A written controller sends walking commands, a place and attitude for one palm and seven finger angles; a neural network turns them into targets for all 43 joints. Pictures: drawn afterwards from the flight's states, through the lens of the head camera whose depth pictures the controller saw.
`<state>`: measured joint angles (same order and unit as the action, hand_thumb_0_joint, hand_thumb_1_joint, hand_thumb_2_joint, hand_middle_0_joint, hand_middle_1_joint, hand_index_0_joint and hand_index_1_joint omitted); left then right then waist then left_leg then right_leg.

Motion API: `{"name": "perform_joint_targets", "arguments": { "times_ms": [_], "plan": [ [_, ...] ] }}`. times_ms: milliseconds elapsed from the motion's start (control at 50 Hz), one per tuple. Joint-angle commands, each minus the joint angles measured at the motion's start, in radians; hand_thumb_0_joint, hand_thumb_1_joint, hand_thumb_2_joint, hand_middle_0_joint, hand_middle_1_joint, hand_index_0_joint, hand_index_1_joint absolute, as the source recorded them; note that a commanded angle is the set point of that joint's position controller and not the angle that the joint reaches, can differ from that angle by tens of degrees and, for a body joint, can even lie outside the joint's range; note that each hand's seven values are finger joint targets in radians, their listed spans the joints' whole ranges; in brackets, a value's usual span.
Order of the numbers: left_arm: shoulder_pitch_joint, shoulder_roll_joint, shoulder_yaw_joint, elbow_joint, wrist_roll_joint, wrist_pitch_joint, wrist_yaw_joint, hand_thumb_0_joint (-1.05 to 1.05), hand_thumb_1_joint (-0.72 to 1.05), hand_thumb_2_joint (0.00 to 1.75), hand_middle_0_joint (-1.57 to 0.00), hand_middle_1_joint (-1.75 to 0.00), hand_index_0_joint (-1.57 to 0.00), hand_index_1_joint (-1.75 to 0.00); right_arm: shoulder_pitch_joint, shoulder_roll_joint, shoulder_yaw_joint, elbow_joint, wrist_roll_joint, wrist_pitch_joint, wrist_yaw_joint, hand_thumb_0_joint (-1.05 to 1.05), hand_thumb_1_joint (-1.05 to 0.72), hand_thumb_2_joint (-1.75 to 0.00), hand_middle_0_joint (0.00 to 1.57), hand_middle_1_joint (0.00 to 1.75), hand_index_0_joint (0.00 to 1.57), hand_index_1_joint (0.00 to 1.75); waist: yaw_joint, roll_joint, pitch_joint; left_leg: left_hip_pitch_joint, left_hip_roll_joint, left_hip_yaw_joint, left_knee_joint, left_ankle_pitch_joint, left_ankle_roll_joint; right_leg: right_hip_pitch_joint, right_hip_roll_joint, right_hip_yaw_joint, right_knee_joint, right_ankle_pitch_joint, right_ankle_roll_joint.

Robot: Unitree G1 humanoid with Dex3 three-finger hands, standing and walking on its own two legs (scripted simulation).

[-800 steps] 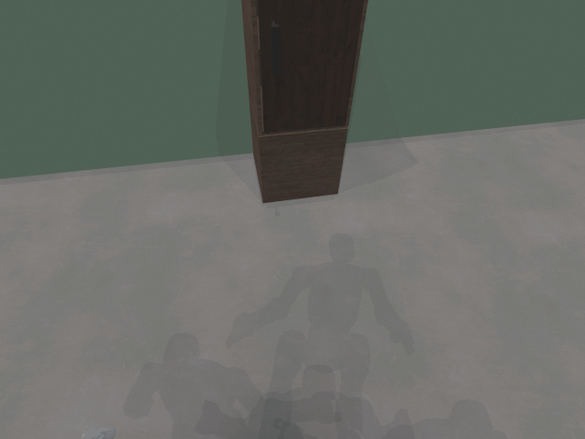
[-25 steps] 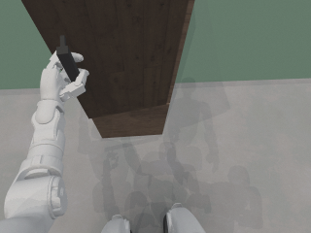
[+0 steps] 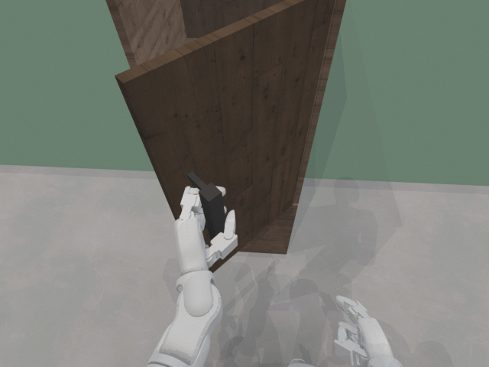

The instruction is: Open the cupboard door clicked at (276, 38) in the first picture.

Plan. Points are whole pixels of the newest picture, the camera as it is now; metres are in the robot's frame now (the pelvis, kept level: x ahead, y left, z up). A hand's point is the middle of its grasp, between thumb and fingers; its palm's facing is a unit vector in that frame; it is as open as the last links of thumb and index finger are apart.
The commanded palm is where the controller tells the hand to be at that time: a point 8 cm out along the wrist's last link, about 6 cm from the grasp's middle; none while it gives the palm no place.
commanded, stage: pull the door open along its arc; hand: left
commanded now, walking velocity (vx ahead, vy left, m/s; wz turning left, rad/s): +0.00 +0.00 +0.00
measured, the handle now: (207, 210) +0.36 +0.08 +0.04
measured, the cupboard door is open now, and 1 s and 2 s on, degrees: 46 48 51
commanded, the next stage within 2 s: open thumb and fingers to let go in 0.12 s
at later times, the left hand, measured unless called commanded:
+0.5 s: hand (236, 236) +0.31 +0.03 +0.05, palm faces +0.36 -0.93 -0.04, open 8.1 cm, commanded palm +0.27 +0.07 +0.04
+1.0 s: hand (235, 239) +0.31 +0.03 +0.05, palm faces +0.30 -0.95 -0.03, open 15.2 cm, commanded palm +0.27 +0.07 +0.04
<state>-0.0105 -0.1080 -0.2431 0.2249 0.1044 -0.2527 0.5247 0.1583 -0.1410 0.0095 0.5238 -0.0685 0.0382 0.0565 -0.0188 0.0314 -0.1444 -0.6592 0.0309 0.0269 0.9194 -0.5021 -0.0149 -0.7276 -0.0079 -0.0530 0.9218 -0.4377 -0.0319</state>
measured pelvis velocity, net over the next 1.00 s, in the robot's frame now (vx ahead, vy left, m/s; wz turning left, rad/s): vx -0.04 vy -0.01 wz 0.03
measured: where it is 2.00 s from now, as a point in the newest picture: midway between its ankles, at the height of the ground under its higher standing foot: outside the picture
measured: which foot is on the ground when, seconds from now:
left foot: down 0.00-1.00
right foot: down 0.00-1.00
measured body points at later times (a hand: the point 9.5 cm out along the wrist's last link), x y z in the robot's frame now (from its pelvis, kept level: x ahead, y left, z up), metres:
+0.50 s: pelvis -0.02 -0.04 -0.01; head +0.04 -0.08 +0.44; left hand +0.29 +0.07 +0.06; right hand +0.15 -0.27 -0.13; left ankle -0.03 +0.13 -0.69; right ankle +0.00 -0.10 -0.69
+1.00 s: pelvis -0.04 -0.01 -0.01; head +0.01 -0.03 +0.44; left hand +0.29 +0.08 +0.05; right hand +0.12 -0.22 -0.13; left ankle -0.03 +0.13 -0.69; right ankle +0.00 -0.10 -0.69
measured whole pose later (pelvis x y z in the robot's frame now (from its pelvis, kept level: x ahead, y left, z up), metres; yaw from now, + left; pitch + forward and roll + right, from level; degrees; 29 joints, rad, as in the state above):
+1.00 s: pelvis -0.04 -0.01 -0.01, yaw +2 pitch +13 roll +1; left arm -0.22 -0.14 -0.21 0.46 0.11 -0.34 0.64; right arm 0.19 -0.18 -0.01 0.62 -0.09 -0.03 0.02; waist -0.02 0.04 -0.13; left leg -0.74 0.01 -0.01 0.98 -0.46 -0.02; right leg -0.80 -0.03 -0.08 0.98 -0.41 -0.05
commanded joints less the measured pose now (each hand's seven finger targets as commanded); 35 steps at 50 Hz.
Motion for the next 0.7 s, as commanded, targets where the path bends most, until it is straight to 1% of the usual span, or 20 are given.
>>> {"name": "perform_joint_targets", "arguments": {
  "times_ms": [0, 40, 60, 100, 180, 200, 240, 300, 320, 360, 400, 420, 440, 480, 520, 560, 580, 600, 640, 680],
  "plan": [
    [0.162, -0.136, -0.011, -0.378, -0.020, -0.047, 0.038, 0.00, 0.90, 0.90, -0.40, -1.35, -0.40, -1.35, -0.061, -0.092, -0.028, -0.147, 0.016, -0.040, -0.003, 0.00, -0.90, -0.90, 0.20, 0.30, 0.20, 0.30, 0.044, -0.098, -0.262, 0.071, -0.044, -0.005, -0.093, 0.413, 0.000, 0.383, -0.001, 0.001, -0.104, 0.570, -0.004],
    [0.120, -0.149, -0.024, -0.371, -0.007, -0.028, 0.053, 0.00, 0.90, 0.90, -0.40, -1.35, -0.40, -1.35, -0.060, -0.086, -0.025, -0.135, 0.009, -0.049, -0.002, 0.00, -0.90, -0.90, 0.20, 0.30, 0.20, 0.30, 0.025, -0.104, -0.257, 0.065, -0.047, -0.013, -0.072, 0.400, -0.004, 0.367, -0.009, 0.009, -0.099, 0.607, 0.006],
    [0.094, -0.153, -0.036, -0.370, 0.006, -0.021, 0.059, 0.00, 0.90, 0.90, -0.40, -1.35, -0.40, -1.35, -0.059, -0.086, -0.025, -0.129, 0.006, -0.051, -0.002, 0.00, -0.90, -0.90, 0.20, 0.30, 0.20, 0.30, 0.018, -0.084, -0.255, 0.063, -0.049, -0.016, -0.064, 0.394, -0.005, 0.354, -0.012, 0.017, -0.096, 0.611, 0.007],
    [0.027, -0.192, -0.075, -0.346, 0.019, -0.008, 0.069, 0.00, 0.90, 0.90, -0.40, -1.35, -0.40, -1.35, -0.060, -0.086, -0.025, -0.120, 0.004, -0.062, -0.002, 0.00, -0.90, -0.90, 0.20, 0.30, 0.20, 0.30, -0.005, -0.070, -0.239, 0.062, -0.051, -0.021, -0.046, 0.378, -0.003, 0.317, -0.019, 0.021, -0.101, 0.599, 0.012],
    [-0.186, -0.124, 0.006, -0.251, 0.024, -0.024, 0.103, 0.00, 0.90, 0.90, -0.40, -1.35, -0.40, -1.35, -0.052, -0.097, -0.029, -0.076, -0.003, -0.073, -0.027, 0.00, -0.90, -0.90, 0.20, 0.30, 0.20, 0.30, -0.027, -0.134, -0.228, 0.012, -0.062, -0.034, -0.024, 0.292, -0.002, 0.284, -0.041, 0.068, -0.131, 0.522, 0.033],
    [-0.193, -0.121, 0.013, -0.231, 0.019, -0.029, 0.100, 0.00, 0.90, 0.90, -0.40, -1.35, -0.40, -1.35, -0.058, -0.099, -0.033, -0.071, -0.006, -0.076, -0.032, 0.00, -0.90, -0.90, 0.20, 0.30, 0.20, 0.30, -0.021, -0.122, -0.239, 0.005, -0.066, -0.030, -0.018, 0.271, -0.001, 0.283, -0.050, 0.089, -0.143, 0.500, 0.039],
    [-0.180, -0.108, 0.024, -0.204, 0.008, -0.042, 0.084, 0.00, 0.76, 0.84, -0.39, -1.34, -0.39, -1.34, -0.048, -0.100, -0.035, -0.068, -0.005, -0.078, -0.040, 0.00, -0.90, -0.90, 0.20, 0.30, 0.20, 0.30, -0.013, -0.159, -0.263, -0.018, -0.069, -0.034, -0.020, 0.258, -0.002, 0.328, -0.065, 0.121, -0.157, 0.512, 0.048],
    [-0.205, -0.102, 0.015, -0.199, 0.002, -0.065, 0.053, 0.00, 0.55, 0.75, -0.38, -1.31, -0.38, -1.31, -0.034, -0.109, -0.044, -0.063, -0.003, -0.078, -0.045, 0.00, -0.90, -0.90, 0.20, 0.30, 0.20, 0.30, -0.017, -0.154, -0.299, -0.029, -0.069, -0.031, -0.024, 0.250, 0.001, 0.360, -0.079, 0.145, -0.164, 0.518, 0.054],
    [-0.216, -0.090, 0.025, -0.181, -0.001, -0.072, 0.045, 0.00, 0.48, 0.72, -0.37, -1.30, -0.37, -1.30, -0.030, -0.112, -0.045, -0.057, -0.003, -0.078, -0.047, 0.00, -0.90, -0.90, 0.20, 0.30, 0.20, 0.30, -0.022, -0.179, -0.286, -0.040, -0.067, -0.035, -0.021, 0.242, 0.002, 0.357, -0.083, 0.153, -0.170, 0.513, 0.058],
    [-0.249, -0.082, 0.033, -0.157, -0.002, -0.089, 0.034, 0.00, 0.34, 0.66, -0.36, -1.29, -0.36, -1.29, -0.030, -0.117, -0.046, -0.055, -0.002, -0.081, -0.050, 0.00, -0.90, -0.90, 0.20, 0.30, 0.20, 0.30, -0.024, -0.188, -0.268, -0.063, -0.068, -0.038, -0.023, 0.210, 0.004, 0.345, -0.090, 0.171, -0.184, 0.443, 0.061],
    [-0.269, -0.069, 0.046, -0.149, 0.000, -0.106, 0.030, 0.00, 0.20, 0.60, -0.35, -1.27, -0.35, -1.27, -0.028, -0.121, -0.052, -0.055, -0.004, -0.086, -0.052, 0.00, -0.90, -0.90, 0.20, 0.30, 0.20, 0.30, -0.015, -0.162, -0.281, -0.058, -0.066, -0.036, -0.028, 0.205, 0.007, 0.332, -0.085, 0.164, -0.181, 0.387, 0.051],
    [-0.287, -0.068, 0.050, -0.139, -0.002, -0.116, 0.029, 0.00, 0.13, 0.57, -0.35, -1.27, -0.35, -1.27, -0.024, -0.122, -0.052, -0.052, -0.003, -0.089, -0.052, 0.00, -0.90, -0.90, 0.20, 0.30, 0.20, 0.30, -0.020, -0.188, -0.284, -0.066, -0.067, -0.039, -0.026, 0.199, 0.008, 0.331, -0.085, 0.165, -0.179, 0.377, 0.053],
    [-0.284, -0.065, 0.056, -0.129, -0.004, -0.123, 0.028, 0.00, 0.06, 0.54, -0.34, -1.26, -0.34, -1.26, -0.025, -0.123, -0.054, -0.053, -0.003, -0.091, -0.052, 0.00, -0.90, -0.90, 0.20, 0.30, 0.20, 0.30, -0.015, -0.184, -0.289, -0.077, -0.068, -0.038, -0.024, 0.187, 0.008, 0.332, -0.088, 0.175, -0.184, 0.354, 0.054],
    [-0.314, -0.050, 0.070, -0.098, -0.007, -0.132, 0.028, 0.00, -0.08, 0.48, -0.33, -1.24, -0.33, -1.24, -0.030, -0.130, -0.053, -0.050, -0.001, -0.097, -0.055, 0.00, -0.90, -0.90, 0.20, 0.30, 0.20, 0.30, -0.020, -0.204, -0.257, -0.093, -0.068, -0.042, -0.028, 0.160, 0.011, 0.312, -0.088, 0.181, -0.202, 0.286, 0.052],
    [-0.362, -0.048, 0.076, -0.083, -0.011, -0.144, 0.031, 0.00, -0.22, 0.42, -0.32, -1.23, -0.32, -1.23, -0.030, -0.129, -0.052, -0.043, -0.003, -0.100, -0.057, 0.00, -0.90, -0.90, 0.20, 0.30, 0.20, 0.30, -0.021, -0.182, -0.260, -0.096, -0.069, -0.037, -0.026, 0.142, 0.013, 0.295, -0.088, 0.188, -0.206, 0.225, 0.050],
    [-0.371, -0.038, 0.091, -0.056, -0.008, -0.150, 0.039, 0.00, -0.36, 0.36, -0.31, -1.22, -0.31, -1.22, -0.024, -0.130, -0.056, -0.040, -0.006, -0.103, -0.060, 0.00, -0.90, -0.90, 0.20, 0.30, 0.20, 0.30, -0.020, -0.184, -0.263, -0.102, -0.069, -0.033, -0.023, 0.137, 0.015, 0.290, -0.086, 0.192, -0.209, 0.205, 0.050],
    [-0.377, -0.023, 0.105, -0.065, -0.005, -0.152, 0.044, 0.00, -0.43, 0.33, -0.30, -1.21, -0.30, -1.21, -0.025, -0.135, -0.057, -0.044, -0.004, -0.104, -0.059, 0.00, -0.90, -0.90, 0.20, 0.30, 0.20, 0.30, -0.010, -0.179, -0.291, -0.100, -0.070, -0.035, -0.027, 0.143, 0.015, 0.301, -0.082, 0.185, -0.202, 0.194, 0.044],
    [-0.374, -0.037, 0.097, -0.056, -0.010, -0.151, 0.047, 0.00, -0.50, 0.30, -0.30, -1.20, -0.30, -1.20, -0.026, -0.131, -0.056, -0.046, -0.006, -0.104, -0.059, 0.00, -0.90, -0.90, 0.20, 0.30, 0.20, 0.30, -0.011, -0.183, -0.287, -0.099, -0.069, -0.030, -0.030, 0.141, 0.016, 0.298, -0.080, 0.179, -0.202, 0.190, 0.044],
    [-0.381, -0.047, 0.096, -0.051, -0.009, -0.152, 0.055, 0.00, -0.50, 0.30, -0.30, -1.20, -0.30, -1.20, -0.019, -0.131, -0.056, -0.043, -0.005, -0.104, -0.058, 0.00, -0.90, -0.90, 0.20, 0.30, 0.20, 0.30, -0.013, -0.180, -0.288, -0.089, -0.069, -0.027, -0.032, 0.150, 0.017, 0.296, -0.074, 0.169, -0.198, 0.202, 0.041],
    [-0.381, -0.036, 0.104, -0.029, -0.003, -0.147, 0.065, 0.00, -0.50, 0.30, -0.28, -1.10, -0.28, -1.10, -0.024, -0.137, -0.056, -0.047, -0.004, -0.103, -0.058, 0.00, -0.90, -0.90, 0.20, 0.30, 0.20, 0.30, -0.007, -0.177, -0.278, -0.086, -0.068, -0.027, -0.041, 0.150, 0.018, 0.279, -0.063, 0.147, -0.192, 0.169, 0.031]
  ]
}}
